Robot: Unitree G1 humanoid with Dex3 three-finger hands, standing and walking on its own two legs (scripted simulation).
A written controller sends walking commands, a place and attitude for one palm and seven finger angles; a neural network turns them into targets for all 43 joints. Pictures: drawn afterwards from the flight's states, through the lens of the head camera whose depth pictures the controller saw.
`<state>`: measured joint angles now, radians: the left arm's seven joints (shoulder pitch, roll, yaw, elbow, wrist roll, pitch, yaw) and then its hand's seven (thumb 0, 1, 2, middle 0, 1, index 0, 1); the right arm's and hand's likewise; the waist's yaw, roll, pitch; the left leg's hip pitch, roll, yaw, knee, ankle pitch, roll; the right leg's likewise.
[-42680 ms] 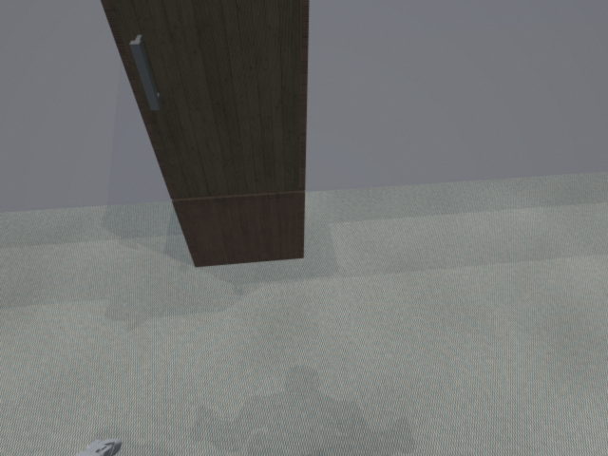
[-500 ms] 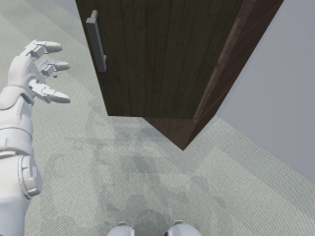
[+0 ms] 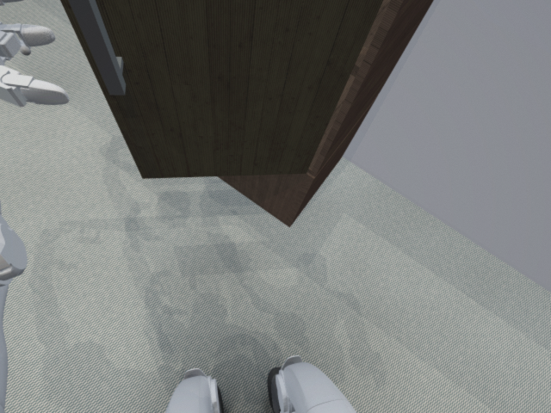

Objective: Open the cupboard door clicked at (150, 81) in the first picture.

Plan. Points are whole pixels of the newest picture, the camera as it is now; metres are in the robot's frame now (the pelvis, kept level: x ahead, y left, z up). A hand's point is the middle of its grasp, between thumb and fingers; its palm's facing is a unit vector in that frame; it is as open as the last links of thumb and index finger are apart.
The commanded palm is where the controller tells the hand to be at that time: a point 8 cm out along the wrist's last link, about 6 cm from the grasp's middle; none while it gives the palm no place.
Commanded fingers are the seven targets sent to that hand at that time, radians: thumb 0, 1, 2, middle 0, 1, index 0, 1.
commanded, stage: move the hooked fingers beside the handle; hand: left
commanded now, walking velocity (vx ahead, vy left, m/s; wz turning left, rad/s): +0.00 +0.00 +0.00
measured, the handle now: (100, 31) +0.60 +0.15 +0.12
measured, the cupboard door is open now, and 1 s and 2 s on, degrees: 41 41 41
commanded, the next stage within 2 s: slide the fingers in behind the handle in 1.08 s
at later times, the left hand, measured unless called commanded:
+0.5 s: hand (27, 56) +0.55 +0.22 +0.12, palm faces -0.04 -1.00 +0.02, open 14.0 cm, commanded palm +0.54 +0.26 +0.12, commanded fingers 0.00 -0.50 0.30 -0.30 -1.20 -0.30 -1.20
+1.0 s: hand (42, 53) +0.56 +0.21 +0.12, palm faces -0.03 -1.00 +0.00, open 14.0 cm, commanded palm +0.55 +0.26 +0.11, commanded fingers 0.00 -0.50 0.30 -0.30 -1.20 -0.30 -1.20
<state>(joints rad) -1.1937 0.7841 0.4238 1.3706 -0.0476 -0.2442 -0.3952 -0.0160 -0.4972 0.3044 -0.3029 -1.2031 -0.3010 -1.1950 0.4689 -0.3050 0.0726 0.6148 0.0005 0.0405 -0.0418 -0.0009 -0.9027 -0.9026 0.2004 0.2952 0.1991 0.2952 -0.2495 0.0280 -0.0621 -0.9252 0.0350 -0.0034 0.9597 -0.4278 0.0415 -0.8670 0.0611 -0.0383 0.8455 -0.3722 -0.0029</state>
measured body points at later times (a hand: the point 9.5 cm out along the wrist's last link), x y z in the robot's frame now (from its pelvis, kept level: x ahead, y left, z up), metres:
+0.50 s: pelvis +0.02 +0.01 +0.01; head +0.15 +0.04 +0.44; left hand +0.55 +0.28 +0.12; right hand -0.01 -0.25 -0.09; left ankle +0.00 +0.09 -0.68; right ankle +0.01 -0.12 -0.68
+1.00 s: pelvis +0.00 +0.00 +0.00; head +0.15 +0.03 +0.42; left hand +0.56 +0.27 +0.12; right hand -0.06 -0.27 -0.09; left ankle +0.00 +0.09 -0.68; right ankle +0.01 -0.12 -0.68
